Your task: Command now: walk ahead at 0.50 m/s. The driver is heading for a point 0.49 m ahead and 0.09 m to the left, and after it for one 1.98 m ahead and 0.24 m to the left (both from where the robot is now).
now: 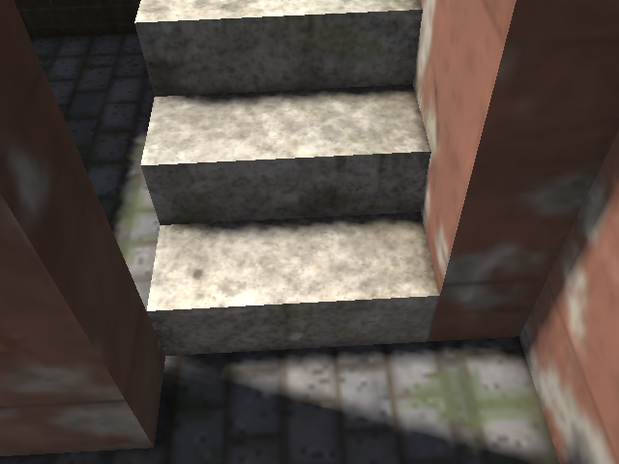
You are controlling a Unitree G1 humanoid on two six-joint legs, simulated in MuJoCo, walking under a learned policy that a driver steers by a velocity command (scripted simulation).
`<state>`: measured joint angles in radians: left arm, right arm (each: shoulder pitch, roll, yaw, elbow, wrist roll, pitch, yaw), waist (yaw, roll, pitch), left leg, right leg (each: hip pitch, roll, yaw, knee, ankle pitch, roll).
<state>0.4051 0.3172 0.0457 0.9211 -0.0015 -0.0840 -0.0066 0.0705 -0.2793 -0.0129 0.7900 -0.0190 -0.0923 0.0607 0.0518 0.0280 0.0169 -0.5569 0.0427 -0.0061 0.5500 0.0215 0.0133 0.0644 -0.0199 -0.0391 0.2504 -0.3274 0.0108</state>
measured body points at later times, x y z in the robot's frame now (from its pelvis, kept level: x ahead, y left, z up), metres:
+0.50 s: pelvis +0.25 +0.04 +0.00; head +0.27 +0.03 +0.45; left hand +0.45 +0.26 -0.10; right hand +0.20 -0.23 -0.13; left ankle +0.17 +0.13 -0.74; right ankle +0.37 -0.08 -0.72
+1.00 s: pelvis +0.32 +0.07 +0.00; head +0.33 +0.07 +0.45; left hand +0.44 +0.34 -0.13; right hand +0.45 -0.20 -0.12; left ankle +0.34 +0.21 -0.74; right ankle +0.37 -0.07 -0.74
